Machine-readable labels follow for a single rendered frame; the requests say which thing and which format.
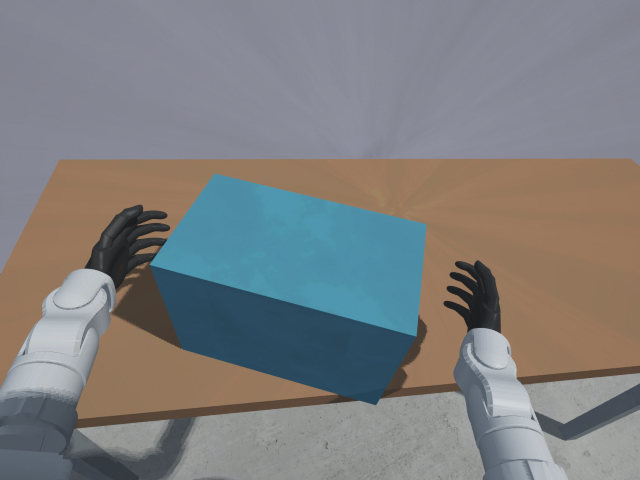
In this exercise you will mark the left robot upper arm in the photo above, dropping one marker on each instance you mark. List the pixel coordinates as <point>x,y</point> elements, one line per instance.
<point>32,465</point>

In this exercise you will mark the robot left hand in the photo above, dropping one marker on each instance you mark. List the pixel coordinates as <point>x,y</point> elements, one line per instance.
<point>113,253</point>

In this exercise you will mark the carton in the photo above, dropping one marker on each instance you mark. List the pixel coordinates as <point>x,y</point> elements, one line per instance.
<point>305,289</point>

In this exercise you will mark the right robot forearm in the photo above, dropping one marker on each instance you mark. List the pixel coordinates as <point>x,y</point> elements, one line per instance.
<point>506,430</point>

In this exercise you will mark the table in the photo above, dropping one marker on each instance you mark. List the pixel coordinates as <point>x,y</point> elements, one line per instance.
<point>560,236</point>

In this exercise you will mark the robot right hand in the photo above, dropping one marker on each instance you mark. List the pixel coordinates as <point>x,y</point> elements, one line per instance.
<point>483,304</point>

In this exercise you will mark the left robot forearm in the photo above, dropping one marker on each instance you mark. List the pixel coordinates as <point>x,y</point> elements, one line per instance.
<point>40,393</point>

